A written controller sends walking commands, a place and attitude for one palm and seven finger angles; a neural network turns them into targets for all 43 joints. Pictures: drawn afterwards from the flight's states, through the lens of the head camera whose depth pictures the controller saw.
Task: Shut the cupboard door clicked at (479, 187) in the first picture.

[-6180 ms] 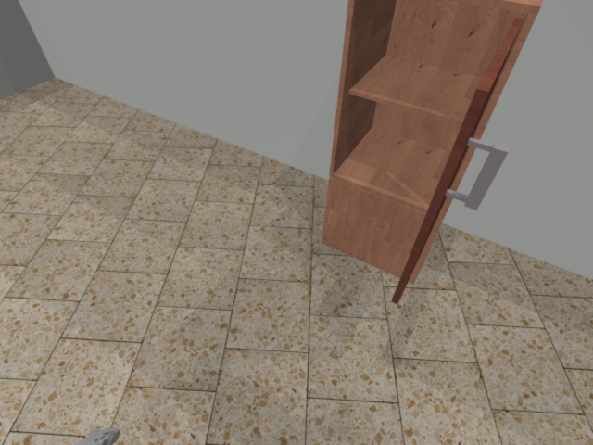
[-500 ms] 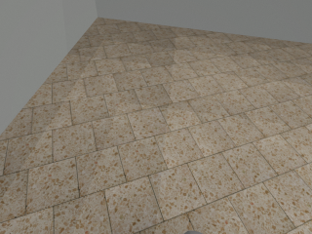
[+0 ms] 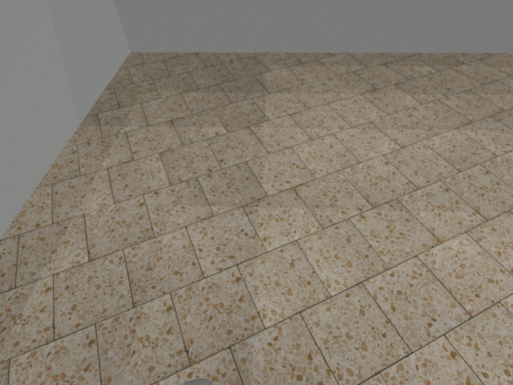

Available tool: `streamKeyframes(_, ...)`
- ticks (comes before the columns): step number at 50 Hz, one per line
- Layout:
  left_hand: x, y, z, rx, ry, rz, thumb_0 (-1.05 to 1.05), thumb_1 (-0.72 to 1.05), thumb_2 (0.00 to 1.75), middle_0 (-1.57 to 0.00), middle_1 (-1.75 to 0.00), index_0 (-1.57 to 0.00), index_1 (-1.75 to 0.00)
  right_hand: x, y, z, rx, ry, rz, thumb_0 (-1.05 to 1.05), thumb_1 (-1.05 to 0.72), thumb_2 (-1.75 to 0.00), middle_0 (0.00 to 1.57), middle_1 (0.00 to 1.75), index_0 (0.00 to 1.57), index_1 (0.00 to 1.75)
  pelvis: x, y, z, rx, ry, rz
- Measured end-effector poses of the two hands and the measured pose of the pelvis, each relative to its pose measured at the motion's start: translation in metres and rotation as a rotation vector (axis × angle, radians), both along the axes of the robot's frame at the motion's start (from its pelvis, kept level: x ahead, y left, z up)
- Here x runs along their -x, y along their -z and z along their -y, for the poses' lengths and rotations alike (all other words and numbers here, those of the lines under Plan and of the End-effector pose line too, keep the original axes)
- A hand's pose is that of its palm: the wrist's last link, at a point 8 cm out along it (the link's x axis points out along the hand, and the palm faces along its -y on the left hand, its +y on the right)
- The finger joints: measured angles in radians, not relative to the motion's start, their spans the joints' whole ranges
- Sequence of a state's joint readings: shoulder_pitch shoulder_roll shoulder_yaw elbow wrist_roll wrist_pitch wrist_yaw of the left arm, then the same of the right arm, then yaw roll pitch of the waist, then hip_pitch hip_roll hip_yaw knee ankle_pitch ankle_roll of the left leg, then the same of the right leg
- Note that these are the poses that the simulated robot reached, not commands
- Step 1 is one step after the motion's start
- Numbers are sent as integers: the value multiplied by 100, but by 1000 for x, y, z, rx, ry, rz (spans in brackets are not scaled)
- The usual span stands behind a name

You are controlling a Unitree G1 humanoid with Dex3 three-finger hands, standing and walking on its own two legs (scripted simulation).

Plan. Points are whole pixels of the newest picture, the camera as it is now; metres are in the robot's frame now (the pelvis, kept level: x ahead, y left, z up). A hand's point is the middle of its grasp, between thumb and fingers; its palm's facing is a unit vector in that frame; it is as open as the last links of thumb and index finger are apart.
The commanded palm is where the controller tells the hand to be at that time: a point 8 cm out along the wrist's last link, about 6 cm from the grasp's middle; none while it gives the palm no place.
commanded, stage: walk around to get in front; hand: left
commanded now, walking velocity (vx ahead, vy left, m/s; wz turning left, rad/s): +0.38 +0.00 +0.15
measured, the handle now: out of the picture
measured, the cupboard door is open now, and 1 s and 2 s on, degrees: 89 89 89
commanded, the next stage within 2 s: walk to a spot facing it in 0.36 s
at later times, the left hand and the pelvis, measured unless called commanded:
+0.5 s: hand (137, 374) +0.18 +0.24 -0.18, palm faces +0.11 -0.98 -0.14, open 7.4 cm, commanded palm none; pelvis +0.21 +0.07 +0.00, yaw +2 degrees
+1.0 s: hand (166, 266) +0.38 +0.22 -0.14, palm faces +0.30 -0.92 -0.23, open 7.3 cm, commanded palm none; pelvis +0.31 +0.02 +0.00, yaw +18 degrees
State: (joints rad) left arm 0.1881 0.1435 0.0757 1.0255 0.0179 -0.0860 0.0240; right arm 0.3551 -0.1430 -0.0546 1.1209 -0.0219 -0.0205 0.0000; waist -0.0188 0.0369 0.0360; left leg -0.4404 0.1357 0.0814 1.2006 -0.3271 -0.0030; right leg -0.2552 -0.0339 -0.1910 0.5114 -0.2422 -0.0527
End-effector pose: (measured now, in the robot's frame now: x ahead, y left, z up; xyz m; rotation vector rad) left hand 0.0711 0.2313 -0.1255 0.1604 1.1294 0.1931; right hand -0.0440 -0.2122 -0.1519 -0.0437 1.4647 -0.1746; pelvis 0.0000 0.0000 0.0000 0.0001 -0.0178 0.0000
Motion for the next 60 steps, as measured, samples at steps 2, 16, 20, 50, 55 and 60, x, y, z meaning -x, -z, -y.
streamKeyframes(2,2,-2,-3,-8,-8,-36,-2,96,90,-20,-30,-20,-30,-48,-5,9,22,-25,82,1,-91,-90,20,30,20,30,-16,-4,1,4,-6,-2)
streamKeyframes(16,21,37,-7,149,-159,-375,0,92,90,-20,-30,-20,-30,-311,-28,-23,102,-242,359,1,-91,-90,20,30,20,30,-145,10,-41,44,-58,0)
streamKeyframes(20,-9,41,-27,164,-154,-421,1,91,90,-20,-30,-20,-30,-339,-24,-48,107,-236,378,1,-91,-90,20,30,20,30,-177,14,-61,33,-53,15)
streamKeyframes(50,-280,-15,-33,-20,-228,52,0,91,90,-20,-30,-20,-30,-421,0,-9,22,-293,79,1,-91,-90,20,30,20,30,-310,-3,-25,-24,-315,4)
streamKeyframes(55,-235,-13,-42,-34,-346,3,-1,93,90,-21,-30,-20,-30,-485,-15,-9,64,-409,179,1,-91,-90,20,30,20,30,-310,-5,-25,-22,-382,3)
streamKeyframes(60,-179,1,-51,-16,-437,-86,0,92,90,-20,-30,-20,-30,-537,-29,-35,91,-529,270,1,-91,-90,20,30,20,30,-305,-2,-35,-8,-443,0)
